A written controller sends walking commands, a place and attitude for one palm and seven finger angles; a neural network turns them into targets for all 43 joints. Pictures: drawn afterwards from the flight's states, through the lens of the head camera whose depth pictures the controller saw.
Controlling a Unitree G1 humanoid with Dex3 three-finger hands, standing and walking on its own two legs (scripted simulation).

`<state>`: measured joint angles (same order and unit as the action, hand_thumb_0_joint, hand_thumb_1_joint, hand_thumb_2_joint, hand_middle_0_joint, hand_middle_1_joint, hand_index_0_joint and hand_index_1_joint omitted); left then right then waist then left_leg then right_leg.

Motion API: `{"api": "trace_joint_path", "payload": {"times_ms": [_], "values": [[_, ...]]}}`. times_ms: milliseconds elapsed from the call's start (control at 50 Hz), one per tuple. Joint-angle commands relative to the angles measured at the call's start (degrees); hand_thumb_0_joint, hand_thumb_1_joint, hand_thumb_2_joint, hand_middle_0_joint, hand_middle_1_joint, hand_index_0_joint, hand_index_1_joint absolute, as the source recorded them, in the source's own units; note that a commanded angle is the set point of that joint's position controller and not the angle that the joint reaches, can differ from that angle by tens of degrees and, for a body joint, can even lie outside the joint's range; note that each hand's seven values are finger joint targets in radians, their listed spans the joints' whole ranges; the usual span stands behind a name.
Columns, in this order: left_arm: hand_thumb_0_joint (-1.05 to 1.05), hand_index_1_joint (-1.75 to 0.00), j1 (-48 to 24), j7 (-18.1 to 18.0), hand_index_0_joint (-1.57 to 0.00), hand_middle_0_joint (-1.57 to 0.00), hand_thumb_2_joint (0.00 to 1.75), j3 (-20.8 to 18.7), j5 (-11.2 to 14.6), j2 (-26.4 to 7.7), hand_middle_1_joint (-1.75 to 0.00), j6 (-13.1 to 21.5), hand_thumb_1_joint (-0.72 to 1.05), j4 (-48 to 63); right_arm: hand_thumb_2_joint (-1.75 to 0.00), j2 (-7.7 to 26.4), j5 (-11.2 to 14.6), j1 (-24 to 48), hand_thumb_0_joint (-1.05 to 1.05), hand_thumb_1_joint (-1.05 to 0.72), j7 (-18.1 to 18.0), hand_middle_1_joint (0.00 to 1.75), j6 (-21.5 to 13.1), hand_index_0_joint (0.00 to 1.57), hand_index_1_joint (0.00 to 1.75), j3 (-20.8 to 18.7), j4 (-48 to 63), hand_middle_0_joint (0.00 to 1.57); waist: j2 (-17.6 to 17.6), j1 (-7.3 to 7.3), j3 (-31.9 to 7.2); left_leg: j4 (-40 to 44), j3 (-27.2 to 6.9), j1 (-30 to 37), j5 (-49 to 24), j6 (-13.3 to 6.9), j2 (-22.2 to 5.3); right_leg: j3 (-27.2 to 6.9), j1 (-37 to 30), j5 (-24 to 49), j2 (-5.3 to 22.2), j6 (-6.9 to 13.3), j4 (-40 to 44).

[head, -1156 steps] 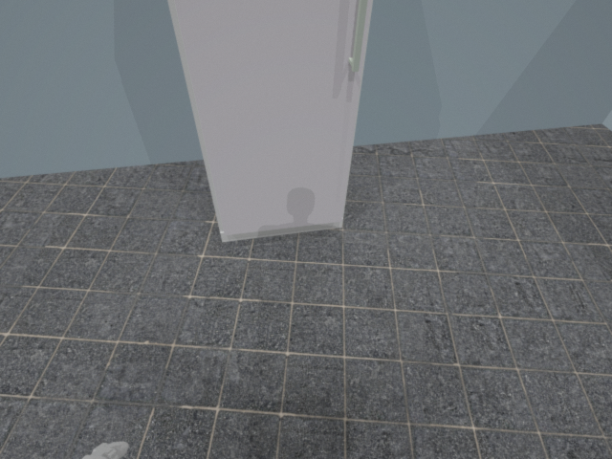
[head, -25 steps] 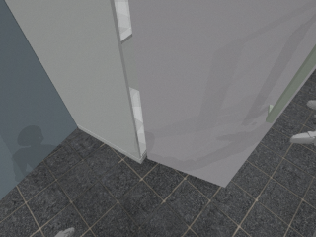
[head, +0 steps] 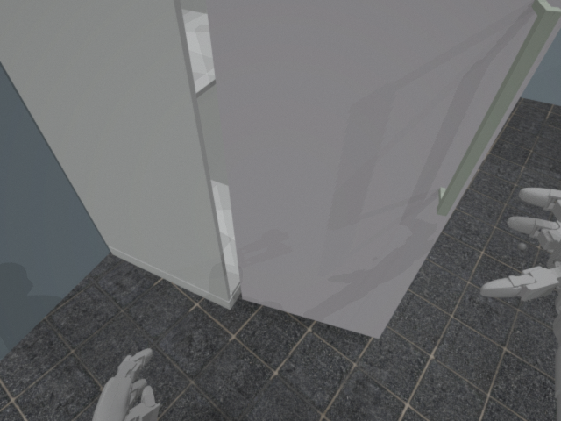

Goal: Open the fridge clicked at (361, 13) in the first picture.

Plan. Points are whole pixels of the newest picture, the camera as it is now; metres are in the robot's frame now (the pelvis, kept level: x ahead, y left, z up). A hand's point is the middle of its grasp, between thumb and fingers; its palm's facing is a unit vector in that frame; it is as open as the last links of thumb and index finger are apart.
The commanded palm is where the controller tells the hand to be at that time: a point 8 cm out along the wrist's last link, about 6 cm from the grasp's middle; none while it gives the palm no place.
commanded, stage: draw the hand back to the body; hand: right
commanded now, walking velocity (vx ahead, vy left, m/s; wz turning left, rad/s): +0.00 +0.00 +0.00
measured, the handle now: (481, 127) +0.50 -0.29 +0.19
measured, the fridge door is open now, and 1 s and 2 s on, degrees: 81 81 81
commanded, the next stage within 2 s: step back with the hand held close in 1.70 s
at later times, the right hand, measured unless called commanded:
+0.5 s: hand (539, 263) +0.28 -0.29 +0.15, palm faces +0.31 +0.95 +0.00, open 14.7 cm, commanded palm +0.23 -0.33 +0.15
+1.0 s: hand (556, 289) +0.24 -0.29 +0.16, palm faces +0.50 +0.80 -0.32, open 12.0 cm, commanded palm +0.19 -0.31 +0.17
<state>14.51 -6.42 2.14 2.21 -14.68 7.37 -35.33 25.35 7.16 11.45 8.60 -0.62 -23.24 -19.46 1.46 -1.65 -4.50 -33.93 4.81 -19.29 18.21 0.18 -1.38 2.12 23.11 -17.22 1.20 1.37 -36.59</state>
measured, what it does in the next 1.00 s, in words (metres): stands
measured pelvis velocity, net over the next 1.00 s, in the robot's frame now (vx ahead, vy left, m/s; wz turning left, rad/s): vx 0.01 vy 0.00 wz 0.01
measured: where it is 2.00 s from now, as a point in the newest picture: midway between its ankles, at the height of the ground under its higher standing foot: outside the picture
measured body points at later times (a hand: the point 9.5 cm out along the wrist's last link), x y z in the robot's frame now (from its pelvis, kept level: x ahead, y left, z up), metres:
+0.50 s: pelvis +0.00 +0.02 +0.00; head -0.02 +0.03 +0.45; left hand +0.16 +0.27 -0.07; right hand +0.26 -0.34 +0.15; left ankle -0.01 +0.12 -0.73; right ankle +0.02 -0.10 -0.73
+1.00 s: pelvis +0.01 +0.00 +0.01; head -0.01 +0.02 +0.46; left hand +0.19 +0.23 -0.07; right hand +0.21 -0.33 +0.17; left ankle -0.01 +0.12 -0.73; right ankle +0.02 -0.10 -0.73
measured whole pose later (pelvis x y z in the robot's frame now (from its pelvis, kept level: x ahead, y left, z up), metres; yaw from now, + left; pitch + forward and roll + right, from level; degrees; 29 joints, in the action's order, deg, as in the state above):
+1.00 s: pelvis +0.01 +0.00 +0.01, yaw +1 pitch -2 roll +0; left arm 12.7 -5.5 2.2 0.1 -13.2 9.0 -38.1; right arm 19.7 3.8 -14.1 -7.0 -3.5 -20.3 8.7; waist 2.2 -3.7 -0.9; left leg -25.5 3.7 -7.4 15.8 0.5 -2.0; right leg 3.2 9.9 -14.0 0.1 1.3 -26.1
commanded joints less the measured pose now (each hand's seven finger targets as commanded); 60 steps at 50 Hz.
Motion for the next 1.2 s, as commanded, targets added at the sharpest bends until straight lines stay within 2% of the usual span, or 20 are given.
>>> {"api": "trace_joint_path", "payload": {"times_ms": [0, 60, 100, 120, 140, 160, 200, 240, 280, 360, 500, 600, 620, 640, 660, 760, 940, 1000, 1100, 1180], "values": [[0.00, -0.30, -3.91, -0.59, -0.20, -0.20, 0.90, -2.85, 0.15, -7.49, -0.30, 3.73, 0.90, 7.72, -0.20, 15.27, 1.06, 14.97, 0.00, 0.55, -0.60, 1.15, -4.04, 0.25, 1.15, -4.00, 17.94, 0.25, 3.81, -0.11, -11.74, 3.88, -1.47, 1.20, -10.91, -1.65, 2.55, -3.05, -10.20, 12.30, -1.11, 0.29, 5.49], [0.00, -0.30, -3.68, -1.29, -0.20, -0.20, 0.90, -2.73, 0.13, -7.83, -0.30, 3.81, 0.90, 6.13, -0.20, 19.02, 1.52, 16.57, 0.00, 0.55, -1.08, 1.15, -3.85, 0.25, 1.15, -7.50, 15.00, 0.25, 1.11, 0.59, -8.13, 5.23, -2.13, 0.51, -8.69, -1.26, 2.54, -2.68, -8.11, 9.11, -1.15, 0.52, 5.45], [0.00, -0.30, -4.26, -1.66, -0.20, -0.20, 0.90, -2.54, 0.25, -7.63, -0.30, 3.99, 0.90, 6.00, -0.20, 18.37, 1.43, 17.84, 0.00, 0.55, -0.50, 1.15, -3.59, 0.25, 1.15, -6.69, 13.55, 0.25, 2.16, 0.61, -7.99, 5.31, -2.44, 0.44, -7.96, -1.15, 2.15, -2.43, -7.61, 7.91, -1.37, 0.43, 5.79], [0.00, -0.30, -5.52, -2.51, -0.20, -0.20, 0.90, -2.08, 1.77, -7.85, -0.30, 5.14, 0.90, 5.93, -0.20, 9.59, 15.74, 23.39, 0.00, 0.55, 4.70, 1.15, -2.85, 0.25, 1.15, -7.21, 12.70, 0.25, 1.54, 2.52, -10.91, 7.17, -3.44, 4.85, -9.69, -1.55, 1.84, -2.97, -9.98, 6.66, -1.85, 0.06, 5.92], [0.00, -0.30, -6.30, -3.28, -0.20, -0.20, 0.90, -1.83, 1.89, -7.83, -0.30, 6.05, 0.90, 5.34, -0.20, 14.47, 16.60, 24.15, 0.00, 0.55, 7.61, 1.15, -2.69, 0.25, 1.15, -9.59, 11.87, 0.25, 1.69, 1.22, -11.16, 7.09, -3.90, 6.26, -10.57, -1.46, 1.69, -2.96, -10.30, 6.82, -1.63, 0.19, 5.72], [0.00, -0.30, -5.86, -3.64, -0.20, -0.20, 0.90, -1.59, 1.85, -7.88, -0.30, 6.59, 0.90, 5.58, -0.20, 17.37, 15.65, 21.30, 0.00, 0.55, 8.83, 1.15, -2.02, 0.25, 1.15, -10.97, 9.93, 0.25, 1.56, 0.38, -10.85, 6.94, -4.12, 5.84, -10.78, -1.27, 1.65, -2.73, -9.39, 7.40, -1.61, 0.45, 5.84], [0.00, -0.30, -5.25, -3.32, -0.20, -0.20, 0.90, -1.49, 1.65, -7.46, -0.30, 7.04, 0.90, 6.01, -0.20, 17.22, 10.47, 21.10, 0.00, 0.55, 8.42, 1.15, 0.04, 0.25, 1.15, -6.90, 10.31, 0.25, 4.98, 0.29, -8.15, 6.33, -3.50, 2.72, -11.31, -1.11, 1.37, -2.56, -9.08, 8.75, -1.60, 0.74, 6.65], [0.00, -0.30, -4.94, -2.50, -0.20, -0.20, 0.90, -1.69, 1.42, -7.29, -0.30, 7.26, 0.90, 7.19, -0.20, 16.10, 8.82, 16.75, 0.00, 0.55, 7.04, 1.15, 1.23, 0.25, 1.15, -6.29, 12.08, 0.25, 6.36, -0.51, -7.54, 6.23, -2.73, 2.61, -10.80, -1.49, 1.52, -3.07, -9.46, 9.47, -1.52, 0.58, 7.26], [0.00, -0.30, -5.06, -1.92, -0.20, -0.20, 0.90, -2.12, 1.40, -7.71, -0.30, 7.28, 0.90, 8.11, -0.20, 17.41, 10.80, 11.10, 0.00, 0.55, 6.44, 1.15, 1.48, 0.25, 1.15, -10.33, 13.51, 0.25, 0.25, -1.38, -10.25, 6.13, -3.34, 5.85, -13.60, -0.96, 1.28, -2.65, -8.80, 10.99, -1.36, 0.65, 6.63], [0.00, -0.30, -5.85, -1.36, -0.20, -0.20, 0.90, -2.20, 1.69, -7.55, -0.30, 7.31, 0.90, 8.79, -0.20, 17.27, 13.30, 5.81, 0.00, 0.55, 6.74, 1.15, 1.82, 0.25, 1.15, -13.23, 14.97, 0.25, -1.53, -2.09, -9.00, 6.25, -4.54, 7.26, -14.97, -0.24, 0.78, -1.79, -7.04, 10.78, -1.27, 0.38, 6.08], [0.00, -0.30, -6.68, -1.89, -0.20, -0.20, 0.90, -2.10, 1.86, -7.00, -0.30, 7.71, 0.90, 8.93, -0.20, 15.14, 12.51, 6.38, 0.00, 0.55, 6.09, 1.15, 2.86, 0.25, 1.15, -11.04, 23.86, 0.25, 3.08, -1.06, -7.53, 6.69, -4.35, 4.94, -12.48, -0.26, 1.19, -1.68, -9.15, 9.98, -1.36, 0.56, 6.67], [0.00, -0.30, -7.33, -2.64, -0.20, -0.20, 0.90, -1.80, 1.71, -6.61, -0.30, 9.16, 0.90, 8.40, -0.29, 12.62, 12.75, 4.39, 0.00, 0.37, 5.54, 1.04, 2.69, 0.24, 1.04, -9.22, 29.06, 0.24, 4.21, -1.12, -7.12, 7.21, -3.17, 4.35, -10.60, -0.68, 1.85, -2.45, -11.56, 9.50, -1.36, 0.63, 7.68], [0.00, -0.30, -7.14, -1.81, -0.20, -0.20, 0.90, -2.21, -0.50, -7.64, -0.30, 8.99, 0.90, 7.28, -0.31, 19.77, 3.76, 3.62, 0.00, 0.33, -3.26, 1.02, -0.27, 0.24, 1.02, -9.69, 27.84, 0.24, 4.99, -1.19, -1.97, 10.52, -4.61, 3.04, -7.06, -0.78, 0.60, -2.11, -9.62, 7.37, -2.23, 0.26, 8.54], [0.00, -0.30, -7.18, -1.35, -0.20, -0.20, 0.90, -2.05, -0.89, -6.89, -0.30, 8.80, 0.90, 6.95, -0.32, 13.12, 2.41, -1.15, 0.00, 0.30, -7.16, 1.00, -1.40, 0.24, 1.00, -5.96, 26.10, 0.24, 4.32, -0.59, -0.04, 10.48, -3.46, 2.70, -5.18, -0.87, 0.38, -2.39, -9.23, 5.75, -1.93, 0.00, 9.76], [0.00, -0.30, -7.32, -0.94, -0.20, -0.20, 0.90, -2.49, -0.83, -7.15, -0.30, 8.43, 0.90, 6.72, -0.34, 12.07, 1.36, -3.51, 0.00, 0.26, -9.71, 0.98, -2.49, 0.24, 0.98, -5.23, 27.62, 0.24, 1.01, -1.06, -0.63, 11.27, -3.52, 4.12, -5.19, -0.90, 0.46, -2.28, -9.64, 5.74, -1.70, 0.24, 10.15], [0.00, -0.30, -7.96, 0.05, -0.20, -0.20, 0.90, -2.65, -1.61, -6.60, -0.30, 6.78, 0.90, 6.65, -0.43, 10.08, -1.61, -10.03, 0.00, 0.08, -15.06, 0.87, -5.64, 0.23, 0.87, -3.96, 36.08, 0.23, 2.14, -1.44, -4.48, 10.75, -2.75, 8.84, -8.91, -1.28, 0.92, -1.78, -13.98, 9.42, -0.96, 0.42, 12.55], [0.00, -0.30, -9.15, 0.50, -0.20, -0.20, 0.90, -2.65, -2.05, -5.00, -0.30, 4.91, 0.90, 6.47, -0.58, 6.55, -3.55, -15.70, 0.00, -0.25, -16.53, 0.68, -6.91, 0.22, 0.68, -2.00, 42.05, 0.22, 3.85, -1.70, -1.47, 11.63, -1.91, 11.03, -11.24, -1.54, 1.09, -1.89, -16.89, 13.45, -0.57, -0.05, 15.38], [0.00, -0.30, -9.57, 0.66, -0.20, -0.20, 0.90, -2.81, -2.15, -4.79, -0.30, 4.08, 0.90, 6.78, -0.64, 6.30, -3.26, -19.66, 0.00, -0.36, -16.23, 0.62, -6.49, 0.22, 0.62, -2.46, 42.69, 0.22, 0.19, -1.99, -0.75, 12.05, -1.84, 12.20, -13.24, -1.22, 0.91, -1.47, -16.43, 14.85, -0.49, 0.18, 15.31], [0.00, -0.30, -9.80, 1.22, -0.20, -0.20, 0.90, -2.84, -2.29, -4.27, -0.30, 3.40, 0.90, 7.36, -0.73, 5.70, -3.44, -23.83, 0.00, -0.54, -15.89, 0.51, -6.32, 0.21, 0.51, -2.36, 47.65, 0.21, 3.74, -2.25, -1.31, 11.91, -1.80, 13.40, -16.11, -1.31, 0.83, -1.41, -17.75, 19.14, -0.36, -0.20, 15.05], [0.00, -0.30, -9.78, 1.34, -0.20, -0.20, 0.90, -2.89, -2.39, -4.40, -0.30, 3.00, 0.90, 7.61, -0.80, 6.52, -3.43, -26.74, 0.00, -0.68, -15.91, 0.43, -6.18, 0.21, 0.43, -3.51, 49.89, 0.21, 1.79, -2.47, -1.18, 12.43, -1.70, 13.32, -16.63, -1.09, 0.95, -1.24, -17.88, 19.17, -0.42, -0.16, 15.10]]}}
